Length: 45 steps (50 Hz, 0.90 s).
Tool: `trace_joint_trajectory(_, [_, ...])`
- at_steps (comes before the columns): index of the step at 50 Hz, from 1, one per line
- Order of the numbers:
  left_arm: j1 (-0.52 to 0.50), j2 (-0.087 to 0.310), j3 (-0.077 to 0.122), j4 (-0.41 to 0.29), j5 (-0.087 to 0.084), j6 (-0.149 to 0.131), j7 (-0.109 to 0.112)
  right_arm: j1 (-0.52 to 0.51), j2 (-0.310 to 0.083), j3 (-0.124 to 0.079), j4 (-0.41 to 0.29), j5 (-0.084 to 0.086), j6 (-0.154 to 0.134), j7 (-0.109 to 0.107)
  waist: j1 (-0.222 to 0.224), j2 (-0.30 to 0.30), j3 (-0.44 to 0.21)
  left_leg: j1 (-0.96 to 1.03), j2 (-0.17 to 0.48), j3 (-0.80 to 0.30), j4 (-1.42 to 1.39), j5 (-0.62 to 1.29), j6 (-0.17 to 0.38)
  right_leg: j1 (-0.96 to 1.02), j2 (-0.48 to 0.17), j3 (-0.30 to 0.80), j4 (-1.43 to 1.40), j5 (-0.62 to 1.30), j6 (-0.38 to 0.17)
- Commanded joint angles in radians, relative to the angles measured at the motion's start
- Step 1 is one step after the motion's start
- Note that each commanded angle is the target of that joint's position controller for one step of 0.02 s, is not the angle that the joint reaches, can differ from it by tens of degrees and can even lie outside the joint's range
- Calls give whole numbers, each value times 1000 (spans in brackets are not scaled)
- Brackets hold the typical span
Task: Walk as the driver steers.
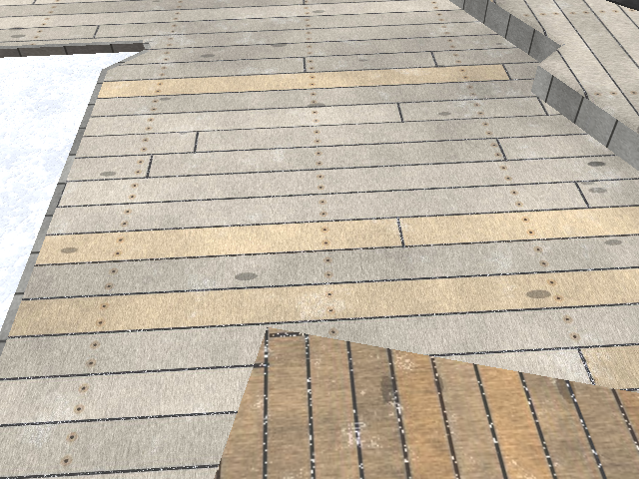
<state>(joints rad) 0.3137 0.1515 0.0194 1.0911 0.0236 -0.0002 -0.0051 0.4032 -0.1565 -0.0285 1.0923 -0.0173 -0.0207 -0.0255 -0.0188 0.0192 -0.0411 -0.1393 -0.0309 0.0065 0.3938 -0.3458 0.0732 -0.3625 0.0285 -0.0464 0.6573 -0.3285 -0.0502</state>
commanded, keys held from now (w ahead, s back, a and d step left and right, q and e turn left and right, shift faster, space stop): w+shift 0.46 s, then w+e+shift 0.54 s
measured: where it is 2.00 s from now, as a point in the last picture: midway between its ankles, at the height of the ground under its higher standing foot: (480, 225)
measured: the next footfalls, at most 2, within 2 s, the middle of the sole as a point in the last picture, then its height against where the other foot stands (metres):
right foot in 0.18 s outside the picture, level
left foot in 0.62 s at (307, 478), level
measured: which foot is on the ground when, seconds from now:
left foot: down 0.00-0.18, up 0.20-0.60, down 0.62-1.00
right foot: up 0.00-0.16, down 0.18-0.62, up 0.64-1.00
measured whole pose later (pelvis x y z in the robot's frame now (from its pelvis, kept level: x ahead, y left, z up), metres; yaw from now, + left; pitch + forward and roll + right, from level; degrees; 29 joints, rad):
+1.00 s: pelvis +0.67 -0.05 -0.02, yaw -21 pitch +0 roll +2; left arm 0.01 0.25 0.05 0.76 0.02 -0.02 -0.08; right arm 0.49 -0.22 -0.06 1.03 -0.02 -0.13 0.00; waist -0.04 -0.01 0.03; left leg 0.20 -0.03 0.35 0.20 -0.38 -0.01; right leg -0.80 -0.09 -0.13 0.89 0.07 -0.16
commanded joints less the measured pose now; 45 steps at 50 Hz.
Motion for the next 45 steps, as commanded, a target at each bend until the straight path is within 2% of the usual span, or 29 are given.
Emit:
trace_joint_trajectory(1, [-137,104,34,-111,10,-40,-22,26,-153,-45,-29,-3,-29,-3,6,52,148,62,332,-385,-327,-277,146,-306,-75,32,176,48,13])
trace_joint_trajectory(3, [-123,93,40,-120,-1,-53,-32,-35,-155,-50,-52,9,-51,-4,40,73,112,2,263,-257,-314,-205,105,-167,-66,11,84,63,12])
trace_joint_trajectory(6, [-114,72,42,-139,-10,-51,-30,-52,-174,-61,-59,11,-57,0,48,137,155,-157,240,-185,-279,-267,116,53,-32,-62,-92,-5,0])
trace_joint_trajectory(8, [4,75,50,-104,-8,-59,-18,-65,-173,-66,-65,9,-54,8,97,45,166,-308,212,-147,-138,-295,126,287,7,-122,-205,25,-8])
trace_joint_trajectory(9, [153,109,64,-58,-6,-75,-7,-88,-150,-59,-81,-3,-62,13,157,-49,110,-436,161,-91,62,-203,113,504,-32,-43,-232,-28,-24])
trace_joint_trajectory(10, [324,221,89,-28,20,-92,8,-146,-55,-33,-141,1,-75,26,219,-337,28,-619,36,64,496,-110,63,662,-312,397,-433,-410,-87])
trace_joint_trajectory(11, [300,226,83,-31,22,-89,7,-216,-59,-34,-195,-14,-86,38,177,-328,79,-823,-7,-1,711,-82,73,607,-431,749,-563,-616,-153])
trace_joint_trajectory(12, [182,205,75,-65,18,-87,6,-268,-102,-41,-217,-25,-87,52,120,-174,130,-868,86,-56,810,35,81,524,-431,684,-530,-563,-159])
trace_joint_trajectory(13, [113,185,69,-91,10,-94,-2,-269,-117,-44,-213,-21,-91,67,87,-85,113,-828,118,-65,813,129,68,468,-378,574,-518,-448,-143])
trace_joint_trajectory(14, [88,181,66,-100,4,-100,-4,-241,-116,-45,-203,-25,-90,77,55,-63,88,-773,140,-60,788,164,49,426,-338,483,-538,-364,-127])
trace_joint_trajectory(15, [80,161,58,-100,-1,-107,-1,-227,-117,-46,-198,-34,-80,84,34,-63,86,-737,154,-48,765,176,26,390,-308,419,-566,-306,-116])
trace_joint_trajectory(17, [118,135,48,-80,-3,-121,4,-264,-103,-42,-212,-33,-55,92,30,-75,129,-752,158,-14,755,225,-6,358,-259,320,-597,-175,-116])
trace_joint_trajectory(21, [191,125,40,-66,-8,-134,0,-465,-100,-32,-297,-22,-36,92,58,-54,206,-756,142,49,557,326,-34,310,-206,176,-649,72,-136])
trace_joint_trajectory(24, [211,126,36,-65,-15,-146,5,-575,-85,-17,-349,-9,-37,97,72,-65,235,-602,121,91,338,416,-14,281,-212,126,-724,275,-140])
trace_joint_trajectory(26, [207,152,39,-64,-19,-146,9,-599,-98,-16,-371,-6,-39,92,59,-66,232,-537,98,96,258,413,6,354,-231,114,-717,470,-147])
trace_joint_trajectory(29, [184,223,51,-66,-11,-137,11,-486,-153,-32,-365,0,-47,62,-12,-125,103,-313,3,114,206,267,44,476,-244,91,-464,1098,-125])
trace_joint_trajectory(30, [178,250,59,-62,-1,-128,16,-326,-197,-49,-327,3,-52,45,-85,-152,5,-137,-25,98,206,185,57,468,-245,94,-266,1195,-112])
trace_joint_trajectory(31, [145,266,66,-69,3,-117,18,-87,-235,-69,-258,2,-60,29,-198,-132,-109,141,-8,82,152,180,60,351,-203,79,18,1063,-100])
trace_joint_trajectory(32, [166,186,51,-92,9,-116,14,94,-329,-94,-232,-31,-67,10,-230,-44,-258,430,221,-159,184,-154,66,103,-138,73,374,694,-105])
trace_joint_trajectory(33, [292,6,18,-128,-48,-120,-9,74,-385,-104,-231,-67,-74,24,-89,259,-383,604,485,-696,-45,-639,117,-237,12,119,701,-136,-92])
trace_joint_trajectory(34, [180,132,46,-149,-57,-123,-3,-20,-308,-96,-242,-47,-70,38,-91,197,-282,466,455,-810,-207,-685,82,-310,-19,161,778,-43,-125])
trace_joint_trajectory(35, [84,158,55,-177,-48,-115,-1,-118,-236,-79,-247,-42,-77,39,-54,115,-121,321,433,-604,-179,-502,61,-354,-81,131,773,67,-125])
trace_joint_trajectory(36, [5,146,51,-183,-23,-113,-5,-99,-181,-67,-228,-36,-86,45,-66,6,-34,185,391,-408,-148,-170,40,-308,-126,140,712,110,-126])
trace_joint_trajectory(38, [39,88,47,-199,0,-79,-28,-122,-129,-49,-197,-29,-89,30,17,59,-6,35,364,-274,-207,-149,34,-275,-158,117,696,119,-100])
trace_joint_trajectory(40, [-31,58,42,-248,-1,-45,-45,-103,-102,-41,-165,-6,-102,35,43,56,69,-18,343,-127,-241,-47,14,-328,-193,112,676,138,-84])
trace_joint_trajectory(41, [-63,53,40,-265,0,-33,-51,-97,-112,-43,-161,1,-108,36,49,41,91,-35,335,-61,-262,-4,-1,-357,-199,99,668,174,-77])
trace_joint_trajectory(43, [-143,51,28,-308,4,-22,-63,-93,-116,-41,-155,-1,-120,37,58,43,141,-81,295,84,-293,117,-23,-383,-194,56,588,290,-71])
trace_joint_trajectory(44, [-173,66,29,-315,-2,-18,-66,-95,-113,-39,-155,-6,-123,38,58,34,160,-86,252,160,-303,168,-34,-386,-175,33,540,347,-75])
trace_joint_trajectory(45, [-218,74,26,-342,-7,-17,-71,-74,-126,-39,-155,-8,-131,38,56,41,183,-93,259,192,-311,236,-36,-380,-178,14,465,396,-82])
Keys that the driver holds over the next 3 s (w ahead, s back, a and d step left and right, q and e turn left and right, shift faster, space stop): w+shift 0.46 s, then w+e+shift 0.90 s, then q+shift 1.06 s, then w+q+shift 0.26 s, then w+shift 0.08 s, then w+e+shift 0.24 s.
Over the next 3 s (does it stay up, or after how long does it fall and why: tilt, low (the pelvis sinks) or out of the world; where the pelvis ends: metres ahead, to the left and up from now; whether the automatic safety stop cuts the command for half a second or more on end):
stays up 1.55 -0.34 -0.04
